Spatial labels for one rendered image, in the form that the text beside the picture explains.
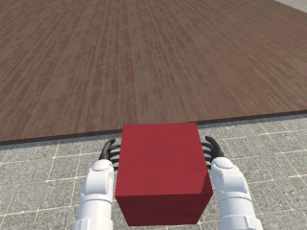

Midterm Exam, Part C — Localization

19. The robot right hand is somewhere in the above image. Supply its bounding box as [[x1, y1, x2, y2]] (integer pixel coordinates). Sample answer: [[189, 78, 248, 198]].
[[201, 136, 224, 171]]

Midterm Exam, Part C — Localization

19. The robot left forearm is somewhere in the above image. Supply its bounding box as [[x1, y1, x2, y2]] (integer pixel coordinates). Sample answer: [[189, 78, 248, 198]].
[[72, 159, 115, 230]]

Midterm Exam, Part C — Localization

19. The robot left hand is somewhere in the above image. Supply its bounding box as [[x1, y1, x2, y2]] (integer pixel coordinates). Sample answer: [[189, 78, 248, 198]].
[[99, 138, 121, 171]]

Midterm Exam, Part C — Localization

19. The carton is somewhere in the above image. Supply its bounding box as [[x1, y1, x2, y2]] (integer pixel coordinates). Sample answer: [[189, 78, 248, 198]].
[[114, 123, 214, 227]]

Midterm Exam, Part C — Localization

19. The robot right forearm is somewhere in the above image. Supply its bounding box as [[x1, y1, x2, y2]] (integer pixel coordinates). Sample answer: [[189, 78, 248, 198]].
[[211, 157, 263, 230]]

